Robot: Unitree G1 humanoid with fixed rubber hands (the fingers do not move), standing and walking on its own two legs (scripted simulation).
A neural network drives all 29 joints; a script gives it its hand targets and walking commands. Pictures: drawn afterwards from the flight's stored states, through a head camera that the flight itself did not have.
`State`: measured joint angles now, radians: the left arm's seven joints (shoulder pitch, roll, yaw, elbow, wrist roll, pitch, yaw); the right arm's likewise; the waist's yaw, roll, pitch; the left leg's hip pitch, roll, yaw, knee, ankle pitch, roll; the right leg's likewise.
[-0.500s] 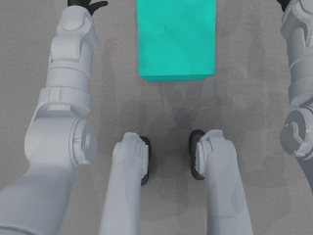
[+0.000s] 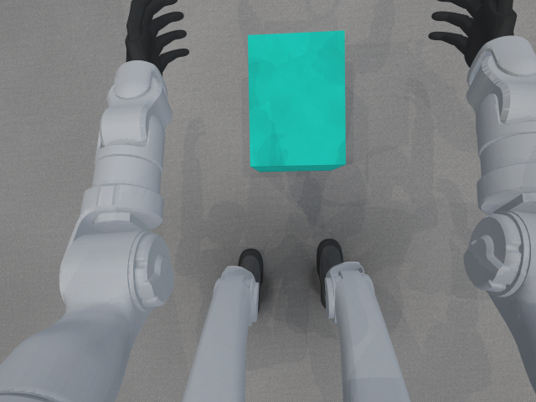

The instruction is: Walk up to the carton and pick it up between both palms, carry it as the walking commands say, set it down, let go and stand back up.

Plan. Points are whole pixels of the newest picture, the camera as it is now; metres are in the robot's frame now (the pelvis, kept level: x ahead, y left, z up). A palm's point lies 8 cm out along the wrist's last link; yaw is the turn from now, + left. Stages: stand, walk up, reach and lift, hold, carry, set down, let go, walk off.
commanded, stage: set down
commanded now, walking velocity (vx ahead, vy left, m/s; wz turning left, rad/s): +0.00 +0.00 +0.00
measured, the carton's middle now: (295, 112) +0.57 -0.02 -0.53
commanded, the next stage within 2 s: let go in 0.08 s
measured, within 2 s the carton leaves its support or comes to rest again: neither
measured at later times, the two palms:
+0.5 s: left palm (102, 137) +0.44 +0.20 -0.04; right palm (517, 124) +0.43 -0.23 -0.05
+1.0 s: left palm (1, 343) +0.26 +0.23 +0.05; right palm out of the picture +0.25 -0.23 +0.05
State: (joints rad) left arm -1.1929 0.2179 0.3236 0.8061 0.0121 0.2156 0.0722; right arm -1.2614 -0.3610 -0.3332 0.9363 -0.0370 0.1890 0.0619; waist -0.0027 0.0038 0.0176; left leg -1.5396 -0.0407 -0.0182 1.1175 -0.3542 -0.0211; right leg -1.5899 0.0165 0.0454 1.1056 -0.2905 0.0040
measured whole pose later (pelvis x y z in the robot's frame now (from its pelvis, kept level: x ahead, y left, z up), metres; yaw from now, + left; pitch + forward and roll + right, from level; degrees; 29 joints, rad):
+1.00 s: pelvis +0.08 +0.01 +0.13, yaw -1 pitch +4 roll +0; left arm 0.18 0.19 0.06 0.43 0.00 0.02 -0.06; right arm 0.17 -0.21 -0.07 0.43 -0.02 0.03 0.06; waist 0.00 0.02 0.08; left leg -0.29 -0.02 -0.05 0.50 -0.28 0.00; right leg -0.33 0.02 0.03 0.48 -0.22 0.00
